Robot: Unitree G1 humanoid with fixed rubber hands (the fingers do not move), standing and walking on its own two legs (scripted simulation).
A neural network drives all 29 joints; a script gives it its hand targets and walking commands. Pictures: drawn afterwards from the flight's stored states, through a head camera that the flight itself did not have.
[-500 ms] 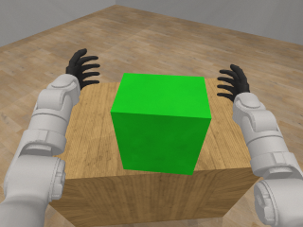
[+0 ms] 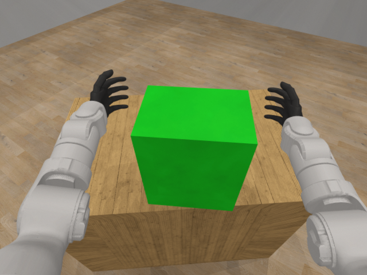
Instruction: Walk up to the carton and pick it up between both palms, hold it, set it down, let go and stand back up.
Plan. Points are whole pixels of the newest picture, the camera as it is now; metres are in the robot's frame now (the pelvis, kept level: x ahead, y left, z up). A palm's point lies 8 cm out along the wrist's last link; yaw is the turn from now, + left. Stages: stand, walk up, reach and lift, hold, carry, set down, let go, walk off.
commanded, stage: reach and lift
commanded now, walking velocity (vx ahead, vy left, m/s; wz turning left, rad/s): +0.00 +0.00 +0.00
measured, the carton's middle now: (193, 152) +0.43 +0.02 +0.01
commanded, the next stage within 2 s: none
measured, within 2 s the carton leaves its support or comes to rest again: neither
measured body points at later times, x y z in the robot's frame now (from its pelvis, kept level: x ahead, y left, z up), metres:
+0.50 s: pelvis +0.01 -0.01 +0.00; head +0.08 +0.00 +0.44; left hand +0.47 +0.20 +0.08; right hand +0.45 -0.20 +0.07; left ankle +0.00 +0.07 -0.74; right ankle +0.02 -0.15 -0.74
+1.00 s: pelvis +0.01 -0.01 +0.00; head +0.10 +0.00 +0.44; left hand +0.48 +0.19 +0.07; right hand +0.45 -0.19 +0.06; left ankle +0.00 +0.07 -0.74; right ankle +0.02 -0.15 -0.74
